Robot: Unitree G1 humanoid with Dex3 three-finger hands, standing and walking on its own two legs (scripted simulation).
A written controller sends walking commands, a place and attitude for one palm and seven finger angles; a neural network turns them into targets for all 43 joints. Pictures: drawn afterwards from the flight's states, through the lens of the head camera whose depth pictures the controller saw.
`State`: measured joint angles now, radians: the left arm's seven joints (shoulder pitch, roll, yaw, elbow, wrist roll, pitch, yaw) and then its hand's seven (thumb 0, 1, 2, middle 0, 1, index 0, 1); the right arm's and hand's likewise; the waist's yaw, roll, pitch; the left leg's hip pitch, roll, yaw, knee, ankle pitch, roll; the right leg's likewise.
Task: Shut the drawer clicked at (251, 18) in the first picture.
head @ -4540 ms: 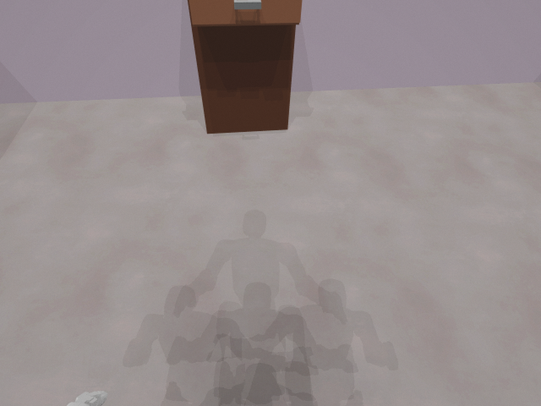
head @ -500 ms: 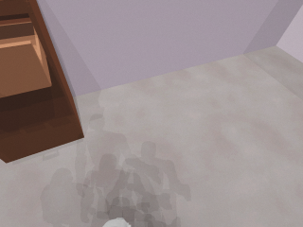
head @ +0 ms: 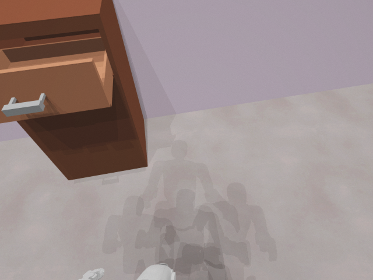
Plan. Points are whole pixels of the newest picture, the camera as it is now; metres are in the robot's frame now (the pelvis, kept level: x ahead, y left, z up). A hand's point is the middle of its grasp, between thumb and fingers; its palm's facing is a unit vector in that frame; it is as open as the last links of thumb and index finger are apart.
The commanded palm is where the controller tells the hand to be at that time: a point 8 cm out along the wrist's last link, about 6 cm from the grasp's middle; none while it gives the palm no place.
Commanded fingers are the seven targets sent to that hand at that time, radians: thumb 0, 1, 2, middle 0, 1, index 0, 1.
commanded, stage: turn to face it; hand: left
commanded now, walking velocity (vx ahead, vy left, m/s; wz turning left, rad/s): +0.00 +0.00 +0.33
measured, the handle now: (26, 103) +0.59 +0.52 +0.03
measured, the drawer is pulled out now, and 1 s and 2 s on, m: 0.21 0.21 0.21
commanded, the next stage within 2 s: take the last steps up to it in 0.16 s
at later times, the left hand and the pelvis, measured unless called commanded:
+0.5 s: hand out of the picture -0.01 +0.24 -0.16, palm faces +0.20 -0.95 -0.25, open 7.4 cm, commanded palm none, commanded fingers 0.00 0.90 0.90 -0.20 -0.30 -0.20 -0.30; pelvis +0.00 +0.03 +0.01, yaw +9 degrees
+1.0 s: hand out of the picture -0.01 +0.21 -0.17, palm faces +0.34 -0.93 -0.14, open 7.4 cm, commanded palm none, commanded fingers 0.00 0.90 0.90 -0.20 -0.30 -0.20 -0.30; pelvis +0.11 +0.09 +0.00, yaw +14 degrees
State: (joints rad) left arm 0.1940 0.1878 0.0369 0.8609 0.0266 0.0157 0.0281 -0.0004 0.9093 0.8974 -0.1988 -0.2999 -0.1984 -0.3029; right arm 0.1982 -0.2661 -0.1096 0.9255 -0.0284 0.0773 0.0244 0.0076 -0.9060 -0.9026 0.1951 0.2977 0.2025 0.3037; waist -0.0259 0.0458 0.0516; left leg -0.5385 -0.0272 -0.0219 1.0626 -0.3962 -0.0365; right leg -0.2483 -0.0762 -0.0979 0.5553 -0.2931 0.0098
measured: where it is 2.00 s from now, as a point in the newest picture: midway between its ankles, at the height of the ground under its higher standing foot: outside the picture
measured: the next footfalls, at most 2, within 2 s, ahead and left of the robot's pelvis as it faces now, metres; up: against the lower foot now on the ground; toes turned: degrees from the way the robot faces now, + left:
left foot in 0.26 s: +0.00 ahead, +0.14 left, +0.00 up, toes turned +11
right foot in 0.60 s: +0.09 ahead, -0.07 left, +0.00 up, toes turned +4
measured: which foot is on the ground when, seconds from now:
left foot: up 0.00-0.24, down 0.26-0.60, up 0.62-1.00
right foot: down 0.00-0.26, up 0.28-0.58, down 0.60-1.00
